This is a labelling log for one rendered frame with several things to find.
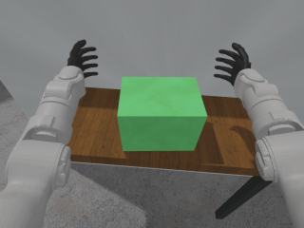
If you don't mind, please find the table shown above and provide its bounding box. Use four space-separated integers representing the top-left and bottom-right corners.
66 87 272 219

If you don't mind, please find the left robot forearm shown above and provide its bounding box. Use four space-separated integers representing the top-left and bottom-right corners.
5 66 86 183

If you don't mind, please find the right robot hand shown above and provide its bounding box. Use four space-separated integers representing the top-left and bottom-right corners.
214 43 251 86

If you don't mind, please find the right robot forearm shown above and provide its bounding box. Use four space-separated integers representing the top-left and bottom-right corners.
234 68 304 140

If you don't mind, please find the left robot upper arm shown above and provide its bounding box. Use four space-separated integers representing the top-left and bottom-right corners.
0 139 71 228

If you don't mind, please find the carton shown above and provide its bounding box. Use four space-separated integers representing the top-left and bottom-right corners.
117 76 208 151

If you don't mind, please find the left robot hand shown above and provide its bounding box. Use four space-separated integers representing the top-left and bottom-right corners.
67 39 99 78

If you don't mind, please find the right robot upper arm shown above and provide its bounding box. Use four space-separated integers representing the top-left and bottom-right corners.
255 130 304 228

